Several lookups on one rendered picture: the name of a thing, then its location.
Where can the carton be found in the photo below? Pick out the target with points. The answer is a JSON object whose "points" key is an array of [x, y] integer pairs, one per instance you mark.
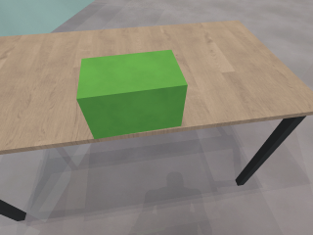
{"points": [[131, 93]]}

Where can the table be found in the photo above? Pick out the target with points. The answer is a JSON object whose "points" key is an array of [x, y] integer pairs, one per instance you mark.
{"points": [[232, 77]]}

